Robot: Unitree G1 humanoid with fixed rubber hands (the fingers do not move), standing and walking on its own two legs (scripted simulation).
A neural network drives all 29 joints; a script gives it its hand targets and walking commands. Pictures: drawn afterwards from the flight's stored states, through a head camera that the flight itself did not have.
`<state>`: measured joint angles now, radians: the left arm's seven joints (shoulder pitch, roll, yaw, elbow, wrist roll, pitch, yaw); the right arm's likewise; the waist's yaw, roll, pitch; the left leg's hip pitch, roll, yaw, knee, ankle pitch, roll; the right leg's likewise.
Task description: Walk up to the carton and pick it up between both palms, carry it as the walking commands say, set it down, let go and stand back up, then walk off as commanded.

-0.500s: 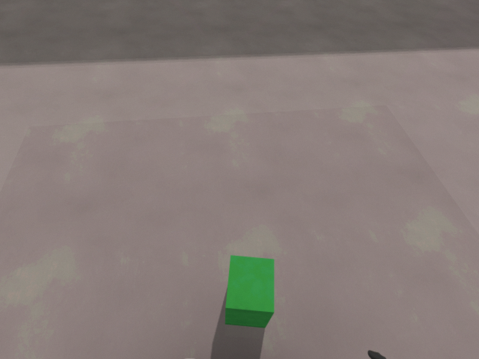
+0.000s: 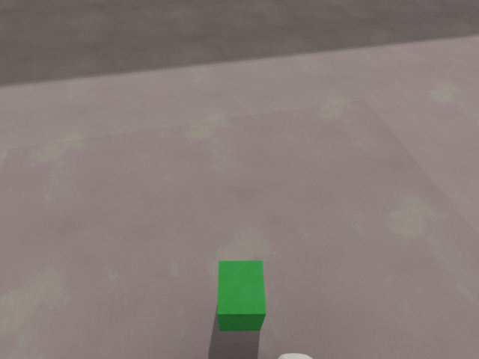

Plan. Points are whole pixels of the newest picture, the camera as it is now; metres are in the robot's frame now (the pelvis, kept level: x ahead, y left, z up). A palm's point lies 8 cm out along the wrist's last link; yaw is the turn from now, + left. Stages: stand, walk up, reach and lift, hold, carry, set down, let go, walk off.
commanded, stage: walk up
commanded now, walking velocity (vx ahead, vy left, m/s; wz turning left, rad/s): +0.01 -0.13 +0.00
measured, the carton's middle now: (240, 297) +0.39 -0.02 -0.65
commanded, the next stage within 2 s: stand in 0.66 s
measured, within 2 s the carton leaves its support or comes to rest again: neither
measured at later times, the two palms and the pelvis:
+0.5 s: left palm out of the picture +0.03 +0.17 -0.14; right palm out of the picture +0.02 -0.28 -0.15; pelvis +0.02 -0.06 +0.00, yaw +1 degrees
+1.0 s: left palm out of the picture +0.14 +0.18 -0.14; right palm (390, 341) +0.15 -0.28 -0.14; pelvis +0.01 -0.06 -0.02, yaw +2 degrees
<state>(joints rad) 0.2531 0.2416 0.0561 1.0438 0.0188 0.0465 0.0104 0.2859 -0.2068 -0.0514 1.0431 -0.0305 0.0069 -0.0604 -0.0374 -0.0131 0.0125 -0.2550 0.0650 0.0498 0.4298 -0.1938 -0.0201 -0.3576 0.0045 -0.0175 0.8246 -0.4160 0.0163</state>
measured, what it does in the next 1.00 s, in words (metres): steps on the spot: right foot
